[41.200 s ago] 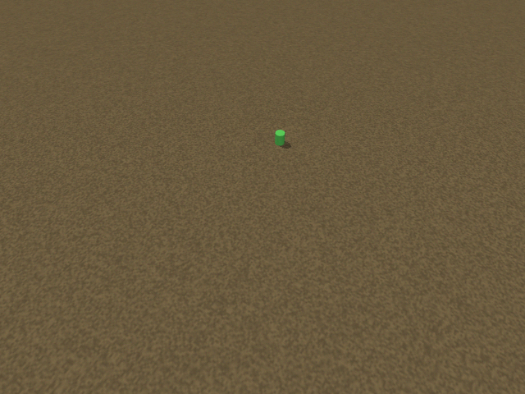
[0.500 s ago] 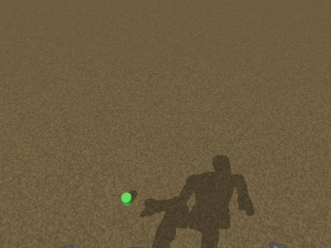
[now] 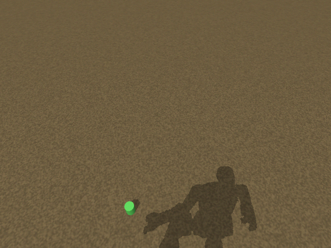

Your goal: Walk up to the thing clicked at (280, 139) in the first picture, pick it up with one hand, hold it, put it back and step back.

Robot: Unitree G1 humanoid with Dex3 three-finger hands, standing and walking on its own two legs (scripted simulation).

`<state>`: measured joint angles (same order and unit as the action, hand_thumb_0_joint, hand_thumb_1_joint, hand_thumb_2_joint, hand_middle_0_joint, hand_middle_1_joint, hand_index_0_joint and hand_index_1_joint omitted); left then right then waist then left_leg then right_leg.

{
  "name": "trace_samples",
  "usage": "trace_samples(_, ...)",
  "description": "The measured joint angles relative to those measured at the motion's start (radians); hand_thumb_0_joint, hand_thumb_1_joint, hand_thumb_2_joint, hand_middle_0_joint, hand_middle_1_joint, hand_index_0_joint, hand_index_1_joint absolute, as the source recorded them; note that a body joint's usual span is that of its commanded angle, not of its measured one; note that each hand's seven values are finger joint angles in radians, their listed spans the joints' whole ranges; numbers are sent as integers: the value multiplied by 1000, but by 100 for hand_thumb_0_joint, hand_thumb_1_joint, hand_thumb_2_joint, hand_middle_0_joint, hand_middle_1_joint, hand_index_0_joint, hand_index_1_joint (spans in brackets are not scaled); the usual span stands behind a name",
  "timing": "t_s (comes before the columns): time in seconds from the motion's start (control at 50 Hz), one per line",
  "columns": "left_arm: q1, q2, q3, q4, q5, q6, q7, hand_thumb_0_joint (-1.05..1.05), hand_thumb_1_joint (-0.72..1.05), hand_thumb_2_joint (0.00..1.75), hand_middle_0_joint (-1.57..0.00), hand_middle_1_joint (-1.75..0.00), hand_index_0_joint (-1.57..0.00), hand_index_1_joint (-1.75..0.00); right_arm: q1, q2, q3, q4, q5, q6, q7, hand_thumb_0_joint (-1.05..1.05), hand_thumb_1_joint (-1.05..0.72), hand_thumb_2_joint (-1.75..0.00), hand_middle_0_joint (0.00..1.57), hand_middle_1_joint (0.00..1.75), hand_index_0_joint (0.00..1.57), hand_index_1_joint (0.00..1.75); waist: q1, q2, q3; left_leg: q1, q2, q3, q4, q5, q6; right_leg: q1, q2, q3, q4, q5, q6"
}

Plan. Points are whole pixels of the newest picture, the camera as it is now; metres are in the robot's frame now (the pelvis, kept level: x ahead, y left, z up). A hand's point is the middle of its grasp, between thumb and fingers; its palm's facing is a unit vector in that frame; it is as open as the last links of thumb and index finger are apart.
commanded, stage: stand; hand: left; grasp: from above
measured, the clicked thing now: (130, 208) +0.45 +0.24 -0.74
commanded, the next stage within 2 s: step back in 1.64 s
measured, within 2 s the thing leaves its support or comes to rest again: neither
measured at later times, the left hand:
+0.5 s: hand out of the picture +0.06 +0.22 -0.16, palm faces +0.00 -0.95 -0.32, open 7.4 cm
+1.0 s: hand out of the picture +0.08 +0.22 -0.15, palm faces -0.01 -0.94 -0.33, open 7.4 cm
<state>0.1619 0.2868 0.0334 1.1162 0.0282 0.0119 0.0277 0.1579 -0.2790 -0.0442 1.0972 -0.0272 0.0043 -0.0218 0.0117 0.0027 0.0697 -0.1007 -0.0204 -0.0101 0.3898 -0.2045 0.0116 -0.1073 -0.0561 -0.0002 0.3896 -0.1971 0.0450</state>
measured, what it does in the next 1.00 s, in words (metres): stands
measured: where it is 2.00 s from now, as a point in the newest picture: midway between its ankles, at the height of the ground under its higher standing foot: outside the picture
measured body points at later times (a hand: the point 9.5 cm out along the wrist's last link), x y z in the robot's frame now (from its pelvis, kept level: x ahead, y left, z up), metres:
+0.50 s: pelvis +0.00 -0.01 +0.00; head +0.01 -0.02 +0.45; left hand +0.06 +0.27 -0.14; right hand +0.06 -0.31 -0.14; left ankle +0.01 +0.11 -0.74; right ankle +0.01 -0.15 -0.74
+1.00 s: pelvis +0.01 -0.02 +0.00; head +0.01 -0.03 +0.45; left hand +0.08 +0.27 -0.13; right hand +0.07 -0.32 -0.14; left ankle +0.01 +0.11 -0.74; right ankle +0.01 -0.15 -0.74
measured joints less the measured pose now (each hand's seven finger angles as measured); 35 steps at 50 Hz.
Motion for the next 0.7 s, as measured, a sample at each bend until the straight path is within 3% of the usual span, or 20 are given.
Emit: trace_samples(0.7, -56, 15, -11, 24, -14, -14, -17, 0, 90, 90, -20, -30, -21, -30, -35, -34, 24, 32, 10, -7, 8, 0, -90, -90, 20, 30, 20, 30, -13, 8, 1, 15, 31, -5, -49, 18, -27, 8, 30, -6, -40, 14, -26)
